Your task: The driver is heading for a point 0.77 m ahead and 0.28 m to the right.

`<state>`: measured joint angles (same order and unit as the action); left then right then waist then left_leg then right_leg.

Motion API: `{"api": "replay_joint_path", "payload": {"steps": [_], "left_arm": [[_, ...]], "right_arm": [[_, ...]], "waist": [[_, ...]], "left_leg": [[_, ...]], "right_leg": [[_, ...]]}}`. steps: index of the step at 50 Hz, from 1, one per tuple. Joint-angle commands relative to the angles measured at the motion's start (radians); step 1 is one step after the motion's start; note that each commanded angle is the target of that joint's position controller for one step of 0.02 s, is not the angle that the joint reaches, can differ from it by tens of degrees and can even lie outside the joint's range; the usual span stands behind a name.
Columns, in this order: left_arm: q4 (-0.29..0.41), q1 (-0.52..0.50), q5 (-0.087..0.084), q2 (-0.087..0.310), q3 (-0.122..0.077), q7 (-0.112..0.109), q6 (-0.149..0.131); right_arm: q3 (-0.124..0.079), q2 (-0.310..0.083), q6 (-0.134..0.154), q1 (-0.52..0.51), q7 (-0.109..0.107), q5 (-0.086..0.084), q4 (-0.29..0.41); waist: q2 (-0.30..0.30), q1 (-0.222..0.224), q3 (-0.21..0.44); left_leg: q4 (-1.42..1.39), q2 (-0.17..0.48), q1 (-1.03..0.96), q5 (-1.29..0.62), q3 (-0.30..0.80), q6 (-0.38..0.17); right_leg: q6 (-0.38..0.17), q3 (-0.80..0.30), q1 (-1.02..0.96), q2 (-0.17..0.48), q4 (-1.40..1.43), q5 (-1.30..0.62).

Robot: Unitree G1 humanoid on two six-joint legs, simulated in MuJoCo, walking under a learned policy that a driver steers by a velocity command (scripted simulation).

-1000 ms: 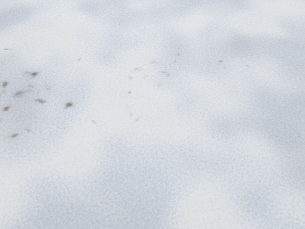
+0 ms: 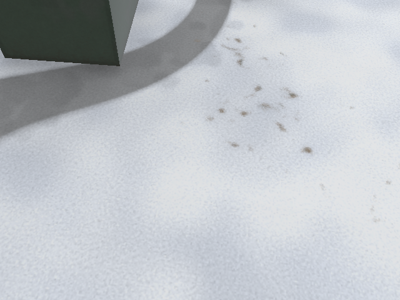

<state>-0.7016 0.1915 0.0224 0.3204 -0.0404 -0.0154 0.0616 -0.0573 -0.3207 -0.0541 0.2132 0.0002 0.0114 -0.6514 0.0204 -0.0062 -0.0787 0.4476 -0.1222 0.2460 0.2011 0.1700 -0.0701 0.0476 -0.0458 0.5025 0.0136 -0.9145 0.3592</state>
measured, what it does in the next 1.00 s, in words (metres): steps on the spot: right foot, then left foot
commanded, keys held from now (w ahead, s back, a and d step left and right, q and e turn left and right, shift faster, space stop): shift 0.64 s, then w+shift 0.36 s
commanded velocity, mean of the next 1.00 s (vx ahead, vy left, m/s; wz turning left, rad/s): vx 0.18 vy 0.00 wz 0.11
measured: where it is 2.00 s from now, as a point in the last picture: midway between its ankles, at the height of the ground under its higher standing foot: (205, 190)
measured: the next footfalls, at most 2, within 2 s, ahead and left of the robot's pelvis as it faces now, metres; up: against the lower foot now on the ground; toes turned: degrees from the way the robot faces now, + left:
right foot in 0.18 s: +0.06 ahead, -0.12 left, +0.00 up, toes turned +5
left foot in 0.48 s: -0.01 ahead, +0.09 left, +0.00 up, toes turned +0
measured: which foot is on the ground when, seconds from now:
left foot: down 0.00-0.18, up 0.20-0.46, down 0.48-0.90, up 0.92-1.00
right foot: up 0.00-0.16, down 0.18-1.00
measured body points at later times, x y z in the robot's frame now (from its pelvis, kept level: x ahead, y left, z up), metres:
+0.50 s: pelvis +0.00 -0.03 +0.00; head +0.02 -0.04 +0.45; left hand +0.10 +0.23 -0.12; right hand +0.10 -0.29 -0.14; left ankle -0.05 +0.09 -0.74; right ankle +0.02 -0.12 -0.74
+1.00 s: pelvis +0.06 -0.06 -0.01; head +0.07 -0.08 +0.44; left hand +0.08 +0.23 -0.12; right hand +0.17 -0.32 -0.14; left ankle -0.02 +0.08 -0.68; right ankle +0.05 -0.14 -0.74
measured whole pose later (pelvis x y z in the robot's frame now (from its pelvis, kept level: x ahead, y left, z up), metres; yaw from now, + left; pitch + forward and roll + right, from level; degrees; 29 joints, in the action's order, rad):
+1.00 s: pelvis +0.06 -0.06 -0.01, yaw +4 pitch +1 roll +0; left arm -0.88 0.33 0.03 0.28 -0.05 0.02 -0.07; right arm -0.04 -0.29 0.04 0.24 0.02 0.02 -0.89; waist -0.04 0.03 0.01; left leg 0.97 -0.01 0.37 0.34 0.08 -0.12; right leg -0.07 0.07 0.23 -0.04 -0.50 0.29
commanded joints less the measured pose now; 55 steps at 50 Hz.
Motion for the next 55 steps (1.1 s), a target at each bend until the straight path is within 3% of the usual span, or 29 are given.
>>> {"api": "replay_joint_path", "payload": {"steps": [1, 7, 8, 9, 10, 11, 13, 15, 19, 22, 24, 25, 27, 32, 33, 34, 35, 36, 37, 38, 40, 43, 45, 46, 47, 48, 50, 52, 55], "left_arm": [[0.071, -0.036, -0.005, 0.071, -0.013, -0.001, -0.014], [0.047, 0.062, -0.016, 0.036, -0.002, -0.011, -0.035], [0.042, 0.076, -0.006, 0.042, 0.000, -0.019, -0.045], [0.059, 0.056, 0.014, 0.098, -0.001, -0.027, -0.056], [0.076, -0.006, 0.005, 0.164, -0.012, -0.019, -0.056], [0.056, 0.025, -0.004, 0.130, -0.011, -0.011, -0.058], [0.049, -0.027, -0.005, 0.057, 0.012, -0.006, -0.064], [0.039, -0.036, -0.004, 0.054, 0.013, -0.013, -0.066], [0.002, 0.021, -0.005, 0.057, 0.009, -0.006, -0.059], [-0.018, 0.015, -0.010, 0.067, 0.001, -0.005, -0.050], [-0.017, 0.032, -0.010, 0.042, 0.007, -0.001, -0.059], [-0.019, 0.043, -0.018, 0.019, 0.011, 0.003, -0.061], [-0.053, 0.004, -0.010, 0.033, 0.007, 0.000, -0.056], [-0.111, 0.018, -0.011, 0.030, 0.005, 0.003, -0.058], [-0.130, 0.041, -0.010, 0.036, 0.001, 0.005, -0.055], [-0.131, 0.037, -0.002, 0.057, -0.009, 0.011, -0.049], [-0.113, -0.006, 0.005, 0.067, -0.013, 0.020, -0.044], [-0.080, -0.072, 0.001, 0.029, -0.004, 0.030, -0.048], [-0.057, -0.118, -0.003, 0.005, 0.001, 0.035, -0.056], [-0.051, -0.132, -0.001, 0.037, -0.010, 0.037, -0.067], [-0.062, -0.078, -0.002, 0.048, -0.016, 0.050, -0.090], [-0.097, 0.041, -0.010, 0.023, -0.016, 0.058, -0.102], [-0.179, 0.248, -0.007, 0.041, -0.030, 0.039, -0.109], [-0.218, 0.406, 0.006, 0.097, -0.046, 0.024, -0.125], [-0.207, 0.449, 0.023, 0.182, -0.056, 0.023, -0.138], [-0.187, 0.336, 0.024, 0.144, -0.047, 0.024, -0.133], [-0.140, 0.199, 0.007, 0.101, -0.038, 0.032, -0.145], [-0.145, 0.195, 0.001, 0.072, -0.025, 0.028, -0.161], [-0.195, 0.286, -0.009, 0.050, -0.021, 0.029, -0.174]], "right_arm": [[-0.035, -0.147, 0.014, 0.045, -0.004, 0.017, 0.044], [-0.021, -0.126, 0.001, -0.022, -0.002, 0.005, 0.034], [-0.010, -0.097, 0.006, -0.015, -0.007, -0.001, 0.031], [0.009, -0.026, 0.014, 0.048, -0.006, 0.000, 0.028], [-0.001, -0.060, 0.010, 0.076, -0.014, -0.001, 0.028], [-0.017, -0.111, 0.004, 0.054, -0.017, 0.009, 0.011], [-0.015, -0.085, 0.000, 0.042, -0.005, -0.002, -0.019], [-0.006, -0.059, -0.004, 0.060, 0.006, 0.001, -0.041], [0.017, -0.017, -0.008, 0.019, 0.001, -0.009, -0.065], [0.025, -0.011, -0.001, 0.056, -0.014, -0.011, -0.108], [0.022, -0.066, 0.020, 0.048, -0.026, 0.014, -0.115], [0.016, -0.096, 0.025, 0.003, -0.025, 0.007, -0.128], [0.035, -0.036, 0.040, -0.010, -0.018, 0.004, -0.137], [0.041, -0.041, 0.048, 0.031, -0.030, 0.002, -0.201], [0.036, -0.052, 0.045, 0.068, -0.028, 0.004, -0.219], [0.025, -0.082, 0.038, 0.086, -0.024, 0.012, -0.224], [0.016, -0.107, 0.034, 0.113, -0.017, 0.017, -0.225], [0.004, -0.136, 0.038, 0.135, -0.012, 0.012, -0.228], [-0.006, -0.147, 0.045, 0.114, -0.011, 0.007, -0.228], [-0.008, -0.131, 0.056, 0.110, -0.009, 0.013, -0.225], [-0.013, -0.124, 0.083, 0.052, -0.003, 0.011, -0.207], [-0.021, -0.129, 0.102, -0.034, 0.004, -0.006, -0.197], [-0.020, -0.105, 0.102, -0.068, 0.005, 0.004, -0.190], [-0.002, -0.041, 0.110, -0.104, 0.008, 0.017, -0.167], [0.023, 0.048, 0.127, -0.152, 0.014, 0.003, -0.092], [0.017, 0.003, 0.129, -0.136, 0.016, 0.011, -0.089], [0.007, -0.045, 0.133, -0.101, 0.038, 0.024, -0.116], [0.007, -0.047, 0.119, -0.081, 0.058, 0.044, -0.136], [0.016, -0.024, 0.094, -0.169, 0.065, 0.034, -0.105]], "waist": [[-0.158, -0.042, 0.137], [-0.136, 0.032, 0.103], [-0.091, 0.038, 0.102], [0.110, -0.002, 0.129], [0.188, -0.020, 0.098], [0.140, 0.005, 0.098], [0.097, -0.017, 0.066], [0.137, -0.020, 0.083], [0.141, 0.022, 0.114], [0.123, -0.004, 0.118], [0.037, 0.012, 0.142], [-0.097, 0.056, 0.095], [-0.074, 0.022, 0.066], [-0.068, 0.017, 0.057], [-0.068, 0.011, 0.097], [-0.080, 0.001, 0.054], [-0.095, -0.026, -0.023], [-0.165, -0.053, -0.082], [-0.217, -0.055, -0.134], [-0.184, -0.059, -0.118], [-0.128, -0.011, -0.039], [-0.170, 0.062, -0.007], [-0.031, 0.152, -0.009], [0.155, 0.224, 0.036], [0.331, 0.207, 0.066], [0.144, 0.122, 0.015], [-0.007, 0.038, 0.016], [0.032, 0.021, 0.026], [0.031, 0.040, -0.041]], "left_leg": [[-0.070, 0.266, -0.106, -0.339, 0.222, -0.148], [-0.015, 0.237, 0.020, -0.325, 0.287, -0.088], [0.011, 0.203, 0.071, -0.189, 0.273, -0.038], [0.167, 0.105, 0.119, 0.083, 0.156, 0.020], [0.248, -0.039, 0.142, 0.350, -0.006, 0.044], [0.380, 0.013, 0.085, 0.377, -0.019, 0.055], [0.437, 0.027, 0.065, 0.284, -0.023, 0.071], [0.407, 0.030, 0.073, 0.257, -0.052, 0.088], [0.177, 0.057, 0.025, 0.254, -0.126, 0.099], [-0.095, 0.066, -0.104, 0.037, -0.155, 0.079], [-0.120, 0.179, -0.225, -0.110, -0.017, 0.053], [-0.076, 0.210, -0.115, -0.154, 0.012, 0.022], [-0.099, 0.204, -0.035, -0.074, 0.007, 0.022], [-0.114, 0.187, -0.052, -0.060, -0.007, 0.026], [-0.121, 0.168, -0.065, 0.185, -0.009, 0.005], [-0.132, 0.167, -0.033, 0.461, 0.026, -0.030], [-0.182, 0.208, -0.014, 0.665, 0.109, -0.074], [-0.271, 0.298, -0.040, 0.750, 0.237, -0.128], [-0.351, 0.394, -0.045, 0.713, 0.333, -0.169], [-0.381, 0.432, -0.068, 0.616, 0.365, -0.186], [-0.368, 0.405, -0.135, 0.438, 0.270, -0.166], [-0.315, 0.302, 0.046, 0.388, 0.072, -0.119], [-0.105, 0.233, 0.273, 0.417, -0.004, -0.107], [0.249, 0.143, 0.427, 0.310, -0.109, -0.080], [0.561, 0.028, 0.644, 0.323, -0.141, -0.057], [0.695, 0.096, 0.703, 0.213, -0.020, -0.077], [0.689, 0.197, 0.637, 0.043, -0.052, -0.050], [0.662, 0.221, 0.555, -0.021, -0.108, -0.003], [0.624, 0.230, 0.631, -0.112, -0.159, 0.031]], "right_leg": [[-0.022, 0.015, -0.032, -0.019, 0.065, 0.010], [-0.073, 0.026, -0.316, -0.041, 0.436, -0.068], [-0.086, -0.025, -0.407, 0.007, 0.568, -0.164], [-0.125, -0.251, -0.466, 0.219, 0.668, -0.213], [-0.252, -0.404, -0.339, 0.360, 0.669, -0.412], [-0.317, -0.387, -0.276, 0.361, 0.658, -0.436], [-0.271, -0.236, -0.251, 0.239, 0.644, -0.408], [-0.234, -0.153, -0.313, 0.174, 0.610, -0.489], [-0.228, -0.139, -0.404, 0.154, 0.560, -0.511], [-0.194, -0.139, -0.372, 0.134, 0.517, -0.484], [-0.130, -0.141, -0.269, 0.116, 0.499, -0.379], [-0.111, -0.068, -0.290, 0.041, 0.534, -0.256], [-0.100, -0.058, -0.363, 0.032, 0.533, -0.228], [-0.108, -0.069, -0.358, 0.050, 0.541, -0.277], [-0.115, -0.044, -0.358, 0.014, 0.518, -0.039], [-0.127, -0.029, -0.280, -0.020, 0.480, 0.212], [-0.135, -0.034, -0.143, -0.029, 0.433, 0.332], [-0.121, 0.030, -0.040, -0.048, 0.340, 0.235], [-0.111, 0.095, 0.025, -0.037, 0.232, 0.033], [-0.109, 0.062, 0.068, 0.000, 0.152, 0.016], [-0.111, 0.044, 0.049, 0.028, 0.153, 0.006], [-0.125, 0.127, -0.279, -0.011, 0.348, -0.007], [-0.112, 0.189, -0.595, -0.070, 0.462, -0.038], [-0.138, -0.046, -0.762, 0.083, 0.567, 0.140], [-0.227, -0.608, -0.776, 0.343, 0.792, 0.535], [-0.278, -0.722, -0.662, 0.401, 0.819, 0.611], [-0.245, -0.494, -0.552, 0.318, 0.786, 0.419], [-0.222, -0.350, -0.482, 0.236, 0.844, 0.289], [-0.234, -0.235, -0.486, 0.191, 0.892, 0.125]]}}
